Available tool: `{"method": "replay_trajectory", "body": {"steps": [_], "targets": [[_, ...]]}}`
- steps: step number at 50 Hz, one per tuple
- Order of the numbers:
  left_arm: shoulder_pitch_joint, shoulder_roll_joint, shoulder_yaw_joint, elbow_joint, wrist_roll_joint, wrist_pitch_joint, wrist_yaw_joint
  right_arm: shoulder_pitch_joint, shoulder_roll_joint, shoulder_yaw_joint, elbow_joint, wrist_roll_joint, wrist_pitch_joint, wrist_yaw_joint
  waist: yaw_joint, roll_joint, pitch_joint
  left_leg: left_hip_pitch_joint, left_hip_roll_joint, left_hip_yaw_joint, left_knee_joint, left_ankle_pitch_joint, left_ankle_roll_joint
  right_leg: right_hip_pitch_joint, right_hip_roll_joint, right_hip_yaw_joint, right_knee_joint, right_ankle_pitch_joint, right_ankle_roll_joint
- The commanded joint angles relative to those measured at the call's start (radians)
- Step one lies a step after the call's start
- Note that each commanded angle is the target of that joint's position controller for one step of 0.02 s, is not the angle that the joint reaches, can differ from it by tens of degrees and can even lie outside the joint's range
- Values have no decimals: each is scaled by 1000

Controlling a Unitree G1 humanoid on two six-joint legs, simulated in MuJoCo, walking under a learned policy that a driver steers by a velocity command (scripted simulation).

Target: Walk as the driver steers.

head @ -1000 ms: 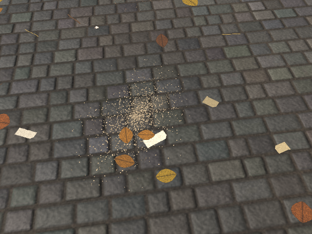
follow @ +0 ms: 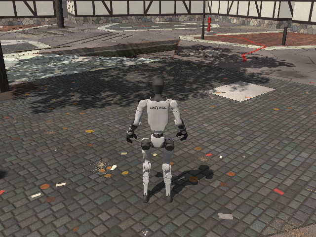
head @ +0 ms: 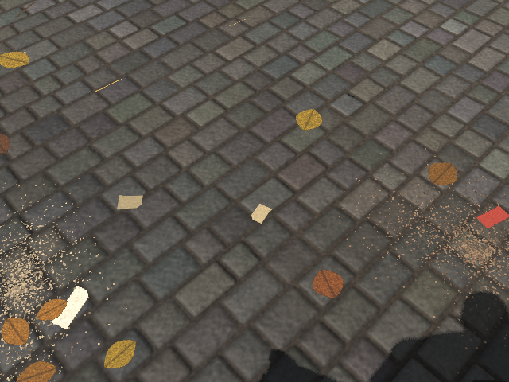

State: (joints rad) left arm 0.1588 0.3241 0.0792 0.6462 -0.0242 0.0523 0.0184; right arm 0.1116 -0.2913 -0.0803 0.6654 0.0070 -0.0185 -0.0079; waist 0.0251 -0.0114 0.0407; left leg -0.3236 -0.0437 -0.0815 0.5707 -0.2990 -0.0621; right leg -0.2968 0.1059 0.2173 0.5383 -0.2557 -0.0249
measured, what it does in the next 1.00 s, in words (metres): walks ahead: left foot, then right foot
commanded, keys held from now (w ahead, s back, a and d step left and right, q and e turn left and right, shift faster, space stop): no key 0.52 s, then w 0.48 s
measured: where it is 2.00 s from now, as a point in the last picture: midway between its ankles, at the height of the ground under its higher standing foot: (281, 301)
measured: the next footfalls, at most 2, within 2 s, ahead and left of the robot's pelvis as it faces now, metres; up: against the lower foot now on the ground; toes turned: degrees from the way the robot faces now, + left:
left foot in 0.02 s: +0.06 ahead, +0.12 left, +0.00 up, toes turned -5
right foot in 0.36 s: +0.00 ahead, -0.14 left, +0.00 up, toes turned -1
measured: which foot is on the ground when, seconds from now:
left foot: up 0.00-0.00, down 0.02-0.56, up 0.58-0.78, down 0.80-1.00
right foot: down 0.00-0.02, up 0.04-0.34, down 0.36-0.80, up 0.82-1.00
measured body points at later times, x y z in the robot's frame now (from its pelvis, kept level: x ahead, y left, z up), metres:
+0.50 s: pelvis +0.00 -0.01 +0.00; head +0.01 -0.03 +0.45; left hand +0.15 +0.23 -0.10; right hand +0.10 -0.28 -0.11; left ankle +0.02 +0.13 -0.74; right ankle -0.04 -0.13 -0.74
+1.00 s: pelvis +0.11 +0.03 +0.01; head +0.13 +0.05 +0.46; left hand +0.26 +0.29 -0.11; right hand +0.12 -0.25 -0.10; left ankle +0.06 +0.11 -0.74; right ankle +0.12 -0.14 -0.66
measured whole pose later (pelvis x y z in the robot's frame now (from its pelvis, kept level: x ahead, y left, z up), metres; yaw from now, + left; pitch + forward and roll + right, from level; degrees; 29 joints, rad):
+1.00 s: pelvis +0.11 +0.03 +0.01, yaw -5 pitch +1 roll -1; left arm 0.24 0.30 0.06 0.75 -0.02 -0.07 -0.01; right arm 0.40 -0.25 -0.03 0.82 0.00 -0.09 0.02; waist -0.04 -0.04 0.01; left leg -0.07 -0.04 0.03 0.32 -0.25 0.06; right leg -0.54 -0.06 0.02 1.04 -0.22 -0.03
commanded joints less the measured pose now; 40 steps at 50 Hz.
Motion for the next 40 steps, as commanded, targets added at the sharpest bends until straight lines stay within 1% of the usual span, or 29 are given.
{"method": "replay_trajectory", "body": {"steps": [1,2,3,4,5,6,7,10,12,14,16,17,18,19,20,21,22,24,26,27,28,30,32,33,35,36,38,39,40], "targets": [[-32,111,26,-78,0,-9,11,74,-141,-43,-53,-14,-25,1,-40,-76,-163,196,123,-65,-224,258,63,47,-171,229,15,167,-78],[43,64,14,-76,15,-17,9,19,-219,-53,-75,-34,-17,-4,36,184,-152,266,315,-285,-230,508,179,-108,-19,50,194,-179,-11],[17,131,34,-77,17,-25,14,46,-186,-47,-71,-55,-18,1,-7,268,-129,218,437,-438,-251,578,342,-207,19,-30,413,-441,45],[39,186,55,-59,17,-27,16,33,-151,-33,-76,-40,-21,2,-5,185,-115,199,433,-401,-246,539,368,-227,-16,-16,575,-409,72],[43,183,60,-36,11,-21,16,3,-126,-25,-75,-27,-21,0,6,139,-95,185,367,-309,-233,486,325,-234,-25,-19,632,-347,89],[50,157,56,-20,11,-12,21,-17,-115,-21,-75,-15,-21,-1,9,123,-79,186,316,-243,-225,439,287,-244,-28,-18,643,-298,105],[43,131,49,-17,11,-5,21,-21,-105,-14,-70,-8,-20,-3,2,128,-73,188,297,-210,-219,464,279,-243,-29,-17,643,-259,117],[11,58,21,-27,7,-5,16,-4,-88,-4,-51,-16,-10,-7,-13,173,-96,217,241,-115,-212,503,272,-168,-52,-88,448,-215,138],[-14,26,4,-33,14,-7,11,-1,-104,-8,-44,-13,-1,-6,-31,202,-115,220,237,-99,-202,502,270,-74,-89,-143,265,-227,137],[-15,39,4,-27,9,-9,6,30,-133,-14,-31,-7,9,-4,-54,216,-120,222,249,-121,-193,490,278,-9,-89,-180,123,-181,129],[43,42,7,4,11,-11,1,24,-128,-7,-22,6,14,-2,-19,196,-111,183,237,-114,-168,459,254,107,-78,-209,-123,16,98],[51,53,7,10,19,-13,-1,61,-113,0,-6,10,8,0,-18,168,-103,144,223,-107,-167,414,214,182,-88,-188,-228,125,69],[56,97,11,-1,28,-14,4,92,-96,10,2,-4,-5,5,-33,100,-128,75,201,-83,-146,320,148,286,-166,-98,-208,263,34],[34,165,23,-2,37,-12,10,122,-62,22,-4,-32,-20,13,-89,-80,-138,37,111,14,-110,161,81,276,-252,-13,-137,357,-31],[1,83,5,2,39,-17,0,87,-49,29,0,-42,-22,11,-72,-123,-137,133,93,47,-132,66,35,147,-261,-9,-146,203,-80],[-17,41,-8,-3,44,-24,-7,44,-72,25,3,-41,-20,10,-52,-95,-96,143,87,50,-125,96,18,114,-223,-25,-161,94,-64],[-8,42,-8,8,48,-30,-8,27,-78,22,8,-34,-17,7,-41,-82,-75,138,84,55,-115,120,20,101,-200,-40,-166,61,-41],[6,53,-10,22,43,-45,-6,41,-81,21,15,-26,-8,0,-43,-86,-36,130,89,48,-117,158,25,78,-191,-43,-165,93,-22],[27,42,-15,35,39,-51,-2,58,-76,22,32,-23,-6,-5,-42,-73,-27,133,91,47,-122,166,25,74,-184,-50,-157,108,-17],[45,42,-16,43,37,-49,1,70,-68,24,43,-22,-4,-7,-37,-74,-45,134,74,69,-105,103,22,84,-177,-50,-169,11,-24],[58,57,-11,48,33,-46,4,68,-64,24,50,-17,-3,-10,-26,-89,-33,100,45,104,-59,5,22,82,-183,-26,-194,-154,-45],[107,119,6,53,25,-42,6,34,-66,21,36,2,-11,-13,15,-157,50,-64,12,148,84,-133,32,70,-279,136,-303,-499,-130],[144,128,8,65,20,-59,9,-10,-76,15,8,21,-35,-7,36,-193,124,-197,58,84,218,-205,72,70,-375,288,-370,-520,-203],[151,119,7,71,17,-71,9,-12,-82,11,2,27,-48,0,36,-198,126,-266,86,55,263,-244,93,122,-404,314,-371,-465,-221],[131,105,5,68,3,-81,7,-4,-80,14,4,29,-69,20,24,-147,95,-275,113,50,189,-237,123,193,-396,259,-354,-348,-209],[106,108,5,63,-2,-82,3,10,-72,18,14,25,-75,27,12,-126,69,-194,103,72,115,-177,127,174,-365,196,-341,-269,-192],[46,114,7,51,-6,-76,-4,131,-67,14,73,16,-81,37,-59,-101,0,117,40,145,-53,80,116,37,-289,59,-281,-147,-151],[52,91,1,52,2,-75,-7,215,-77,5,111,11,-77,36,-91,-80,-33,264,8,162,-64,124,101,-36,-254,14,-219,-125,-130],[48,46,-13,49,13,-80,-10,303,-100,-4,131,14,-74,30,-129,-27,-58,385,54,91,-90,86,112,-117,-205,-46,-84,-103,-90]]}}
Keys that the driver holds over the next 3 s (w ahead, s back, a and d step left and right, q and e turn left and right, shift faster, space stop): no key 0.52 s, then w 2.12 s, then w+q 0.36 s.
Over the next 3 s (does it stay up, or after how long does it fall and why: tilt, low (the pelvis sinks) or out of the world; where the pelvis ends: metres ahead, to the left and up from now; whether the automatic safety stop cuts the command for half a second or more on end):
stays up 1.23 -0.02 -0.01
